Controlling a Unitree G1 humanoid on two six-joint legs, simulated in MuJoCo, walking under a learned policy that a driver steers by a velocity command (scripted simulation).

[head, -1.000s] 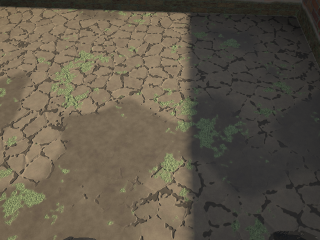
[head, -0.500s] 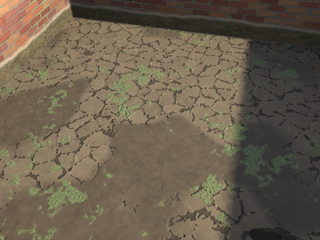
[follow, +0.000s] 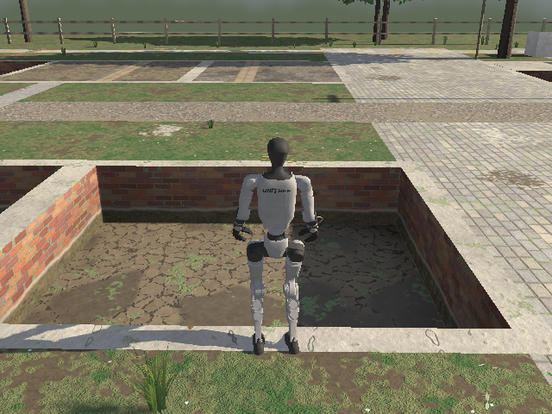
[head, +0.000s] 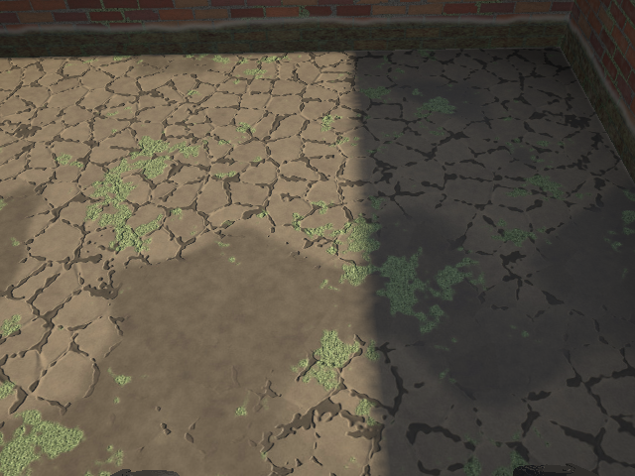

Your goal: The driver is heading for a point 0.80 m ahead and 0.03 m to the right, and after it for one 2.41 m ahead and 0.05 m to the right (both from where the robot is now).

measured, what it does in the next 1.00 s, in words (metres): stands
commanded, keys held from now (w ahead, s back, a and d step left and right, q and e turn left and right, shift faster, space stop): w+e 0.36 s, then w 0.64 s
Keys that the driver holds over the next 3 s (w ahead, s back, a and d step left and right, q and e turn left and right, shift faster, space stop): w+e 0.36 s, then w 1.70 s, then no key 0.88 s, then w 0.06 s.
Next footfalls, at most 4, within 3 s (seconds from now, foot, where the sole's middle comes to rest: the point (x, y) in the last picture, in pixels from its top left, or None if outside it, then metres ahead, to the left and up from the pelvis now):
none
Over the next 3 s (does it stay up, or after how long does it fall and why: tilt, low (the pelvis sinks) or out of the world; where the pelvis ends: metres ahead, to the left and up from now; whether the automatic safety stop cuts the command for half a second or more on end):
stays up -0.01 0.04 0.03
